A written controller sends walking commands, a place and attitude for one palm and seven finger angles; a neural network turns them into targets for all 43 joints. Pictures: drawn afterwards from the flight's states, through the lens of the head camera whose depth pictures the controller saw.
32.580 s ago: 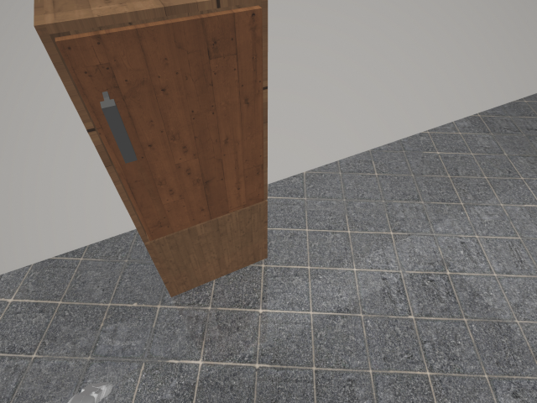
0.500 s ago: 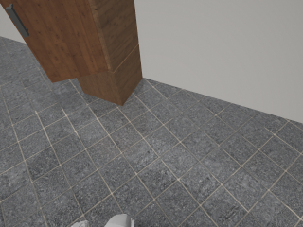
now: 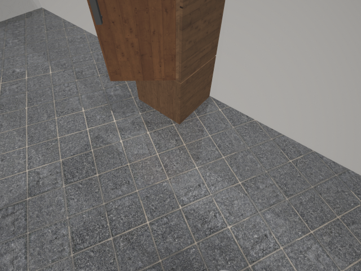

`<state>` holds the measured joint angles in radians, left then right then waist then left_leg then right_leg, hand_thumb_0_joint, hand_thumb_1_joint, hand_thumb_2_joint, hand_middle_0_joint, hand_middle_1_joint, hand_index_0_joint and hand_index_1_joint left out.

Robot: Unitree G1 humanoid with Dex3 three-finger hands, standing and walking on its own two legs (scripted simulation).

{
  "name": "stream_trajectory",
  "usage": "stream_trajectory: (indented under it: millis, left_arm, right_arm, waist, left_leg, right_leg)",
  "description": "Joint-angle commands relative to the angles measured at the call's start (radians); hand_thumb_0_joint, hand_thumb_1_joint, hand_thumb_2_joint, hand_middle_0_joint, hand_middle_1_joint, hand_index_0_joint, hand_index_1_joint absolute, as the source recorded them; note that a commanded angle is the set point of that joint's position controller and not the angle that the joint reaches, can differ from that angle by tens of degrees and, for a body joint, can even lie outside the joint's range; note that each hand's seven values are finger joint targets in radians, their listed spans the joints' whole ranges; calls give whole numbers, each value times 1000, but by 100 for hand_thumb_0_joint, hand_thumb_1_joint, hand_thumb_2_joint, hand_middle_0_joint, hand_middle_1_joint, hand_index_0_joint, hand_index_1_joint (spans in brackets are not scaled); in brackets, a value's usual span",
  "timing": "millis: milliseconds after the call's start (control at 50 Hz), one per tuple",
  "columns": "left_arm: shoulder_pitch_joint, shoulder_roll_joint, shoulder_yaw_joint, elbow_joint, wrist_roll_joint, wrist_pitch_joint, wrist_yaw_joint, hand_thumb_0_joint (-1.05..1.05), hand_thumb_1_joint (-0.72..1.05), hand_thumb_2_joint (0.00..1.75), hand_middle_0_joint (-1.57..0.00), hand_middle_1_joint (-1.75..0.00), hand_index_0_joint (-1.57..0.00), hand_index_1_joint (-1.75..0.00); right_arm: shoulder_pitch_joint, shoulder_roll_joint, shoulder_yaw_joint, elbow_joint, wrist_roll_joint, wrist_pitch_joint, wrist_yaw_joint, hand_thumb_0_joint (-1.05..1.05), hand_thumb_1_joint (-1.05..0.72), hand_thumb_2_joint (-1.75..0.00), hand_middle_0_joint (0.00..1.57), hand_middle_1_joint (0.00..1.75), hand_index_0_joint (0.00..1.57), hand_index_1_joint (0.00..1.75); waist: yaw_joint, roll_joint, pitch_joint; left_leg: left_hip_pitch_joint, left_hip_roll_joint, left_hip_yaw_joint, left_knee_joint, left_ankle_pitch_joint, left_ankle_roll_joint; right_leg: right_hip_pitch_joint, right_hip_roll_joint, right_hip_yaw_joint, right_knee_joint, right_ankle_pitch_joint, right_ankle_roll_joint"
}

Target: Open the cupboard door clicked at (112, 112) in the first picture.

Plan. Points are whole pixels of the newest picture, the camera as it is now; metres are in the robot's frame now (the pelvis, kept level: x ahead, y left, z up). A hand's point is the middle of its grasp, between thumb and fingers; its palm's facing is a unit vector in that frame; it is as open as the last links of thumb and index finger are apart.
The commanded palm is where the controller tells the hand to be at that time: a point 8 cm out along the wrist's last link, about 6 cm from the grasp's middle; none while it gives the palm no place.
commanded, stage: take the last steps up to it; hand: left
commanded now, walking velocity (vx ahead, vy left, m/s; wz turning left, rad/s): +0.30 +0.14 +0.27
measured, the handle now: (96, 5) +1.07 +0.44 +0.07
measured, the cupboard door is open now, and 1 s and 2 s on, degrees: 41 41 41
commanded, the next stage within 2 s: come to a stop and stand still in 1.46 s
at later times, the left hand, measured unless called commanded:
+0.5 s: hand out of the picture -0.02 +0.17 -0.16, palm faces +0.26 -0.94 -0.19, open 7.4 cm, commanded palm none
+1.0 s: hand (94, 181) +0.36 +0.29 -0.15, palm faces +0.08 -0.97 -0.23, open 7.3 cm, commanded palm none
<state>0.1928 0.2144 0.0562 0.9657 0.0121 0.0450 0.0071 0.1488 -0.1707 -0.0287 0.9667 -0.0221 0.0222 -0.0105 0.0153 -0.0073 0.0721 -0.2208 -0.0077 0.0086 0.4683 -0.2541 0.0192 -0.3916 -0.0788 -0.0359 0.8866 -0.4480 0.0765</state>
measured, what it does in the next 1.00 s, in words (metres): walks ahead: right foot, then left foot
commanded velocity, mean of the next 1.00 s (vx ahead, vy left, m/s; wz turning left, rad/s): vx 0.30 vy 0.07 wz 0.03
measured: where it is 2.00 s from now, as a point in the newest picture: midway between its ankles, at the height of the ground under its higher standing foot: (163, 211)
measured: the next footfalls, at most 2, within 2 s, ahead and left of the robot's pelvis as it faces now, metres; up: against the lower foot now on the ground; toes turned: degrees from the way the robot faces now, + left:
right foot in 0.08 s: +0.03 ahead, -0.13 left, +0.00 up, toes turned -4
left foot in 0.58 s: +0.20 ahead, +0.19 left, +0.00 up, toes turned +17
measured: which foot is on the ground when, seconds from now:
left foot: down 0.00-0.08, up 0.10-0.56, down 0.58-1.00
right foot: up 0.00-0.06, down 0.08-0.58, up 0.60-1.00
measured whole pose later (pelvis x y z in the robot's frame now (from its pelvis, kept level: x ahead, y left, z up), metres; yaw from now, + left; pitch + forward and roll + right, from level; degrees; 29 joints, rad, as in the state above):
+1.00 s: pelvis +0.26 +0.10 +0.00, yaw +5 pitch +0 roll +2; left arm 0.11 0.18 0.06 0.97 0.02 -0.01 -0.02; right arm 0.37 -0.17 -0.04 1.11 -0.03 -0.04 -0.01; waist -0.03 0.00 0.04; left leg -0.03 -0.01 0.22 0.37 -0.34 0.02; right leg -0.46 -0.10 -0.09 0.69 -0.22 0.00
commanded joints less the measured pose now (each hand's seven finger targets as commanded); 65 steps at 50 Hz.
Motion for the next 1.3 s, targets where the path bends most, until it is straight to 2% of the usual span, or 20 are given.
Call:
stream_trajectory:
  millis: [0,40,60,80,100,160,200,460,520,540,560,580,720,940,1000,1020,1040,1060,1160,1280]
  left_arm:
    - [57,55,14,-49,4,-39,-7,0,90,90,-20,-30,-20,-30]
    - [171,84,31,-9,13,-58,-10,0,90,90,-20,-30,-20,-30]
    - [242,175,50,8,28,-71,1,0,90,90,-20,-30,-20,-30]
    - [260,226,55,2,19,-69,8,0,90,90,-20,-30,-20,-30]
    - [221,201,49,-11,12,-66,13,0,90,90,-20,-30,-20,-30]
    - [84,88,21,-23,7,-95,8,0,90,90,-20,-30,-20,-30]
    - [113,74,23,-8,6,-112,9,0,90,90,-20,-30,-20,-30]
    - [280,101,15,121,23,-118,13,0,90,90,-20,-30,-20,-30]
    - [229,98,16,116,14,-112,10,0,90,90,-20,-30,-20,-30]
    - [260,43,10,100,4,-107,2,0,90,90,-20,-30,-20,-30]
    - [246,-3,-2,68,-3,-101,1,0,90,90,-20,-30,-20,-30]
    - [164,0,-2,40,0,-97,10,0,90,90,-20,-30,-20,-30]
    - [148,-51,6,67,14,-65,-11,0,90,90,-20,-30,-20,-30]
    - [-72,-7,5,-43,14,-67,-30,0,90,90,-20,-30,-20,-30]
    - [88,42,19,4,17,-83,-24,0,90,90,-20,-30,-20,-30]
    - [229,113,38,47,21,-98,-17,0,90,90,-20,-30,-20,-30]
    - [335,212,62,82,14,-101,-10,0,90,90,-20,-30,-20,-30]
    - [326,204,54,79,-1,-102,0,0,90,90,-20,-30,-20,-30]
    - [103,48,9,37,2,-123,8,0,90,90,-20,-30,-20,-30]
    - [155,61,12,88,9,-133,1,0,90,90,-20,-30,-20,-30]
  right_arm:
    - [40,-206,-52,-34,-3,-11,-9,0,-90,-90,20,30,20,30]
    - [5,-169,-55,-44,6,-11,-1,0,-90,-90,20,30,20,30]
    - [4,-94,-42,-65,18,-16,7,0,-90,-90,20,30,20,30]
    - [-69,-123,-45,-103,4,-12,14,0,-90,-90,20,30,20,30]
    - [-92,-158,-55,-110,-5,-5,23,0,-90,-90,20,30,20,30]
    - [-2,-127,-61,-32,-12,9,40,0,-90,-90,20,30,20,30]
    - [30,-97,-57,-5,-6,10,48,0,-90,-90,20,30,20,30]
    - [-88,-40,-18,-22,5,-35,62,0,-90,-90,20,30,20,30]
    - [197,-113,-38,66,-3,-57,41,0,-90,-90,20,30,20,30]
    - [333,-228,-67,94,-13,-66,24,0,-90,-90,20,30,20,30]
    - [415,-299,-87,111,-11,-62,5,0,-90,-90,20,30,20,30]
    - [395,-297,-85,113,-5,-54,-6,0,-90,-90,20,30,20,30]
    - [189,-91,-35,58,-7,-103,-16,0,-90,-90,20,30,20,30]
    - [245,-140,-33,96,-16,-86,-5,0,-90,-90,20,30,20,30]
    - [234,-132,-28,109,-7,-80,-1,0,-90,-90,20,30,20,30]
    - [225,-104,-23,96,4,-84,4,0,-90,-90,20,30,20,30]
    - [235,-62,-18,69,11,-88,9,0,-90,-90,20,30,20,30]
    - [176,-104,-26,57,11,-78,8,0,-90,-90,20,30,20,30]
    - [177,-19,-20,97,1,-50,16,0,-90,-90,20,30,20,30]
    - [103,8,-17,74,2,-49,31,0,-90,-90,20,30,20,30]
  waist:
    - [-6,189,-98]
    - [59,57,-81]
    - [92,-239,-73]
    - [119,-339,5]
    - [91,-200,66]
    - [-8,-187,118]
    - [-11,-159,63]
    - [39,-219,40]
    - [-100,-109,-85]
    - [-146,134,-218]
    - [-160,314,-283]
    - [-156,236,-232]
    - [-4,84,-14]
    - [-24,51,26]
    - [56,0,-37]
    - [110,-121,-122]
    - [121,-357,-177]
    - [126,-252,-150]
    - [-16,-92,-36]
    - [-1,-105,-29]
  left_leg:
    - [10,208,-194,-96,163,137]
    - [-205,98,-135,52,-149,66]
    - [-431,-30,-5,313,-314,2]
    - [-526,-30,-29,553,-389,-21]
    - [-530,24,-89,662,-288,-19]
    - [-457,73,-82,758,-13,-43]
    - [-443,71,-46,722,54,-62]
    - [-280,42,123,183,-16,-26]
    - [158,-1,156,6,40,6]
    - [384,199,-81,-4,96,63]
    - [479,379,-379,-129,139,145]
    - [435,423,-372,-174,174,179]
    - [38,313,-31,-271,277,147]
    - [119,294,35,-226,275,138]
    - [39,213,98,15,323,77]
    - [-133,127,159,260,217,34]
    - [-368,-6,186,577,-293,-12]
    - [-416,30,43,740,-334,-5]
    - [-299,121,9,626,-47,-42]
    - [-261,90,83,286,-2,-60]
  right_leg:
    - [139,49,-59,-231,22,-15]
    - [393,13,-31,-472,119,-28]
    - [525,-238,275,-621,-63,-101]
    - [408,-430,535,-745,-138,-198]
    - [308,-448,498,-784,-243,-230]
    - [145,-299,239,-776,-105,-136]
    - [221,-248,93,-747,102,-118]
    - [382,-279,-82,-596,615,-147]
    - [227,-207,-162,-275,653,-107]
    - [44,-97,-203,-24,308,-68]
    - [-148,17,-144,248,-160,-55]
    - [-225,-10,-30,394,-150,-90]
    - [-165,-83,13,289,149,-68]
    - [-40,-12,-73,-224,225,-80]
    - [248,30,-90,-365,263,-108]
    - [487,-111,102,-414,276,-166]
    - [662,-357,461,-544,395,-289]
    - [581,-393,495,-605,362,-327]
    - [241,-231,98,-675,439,-209]
    - [286,-197,29,-673,485,-221]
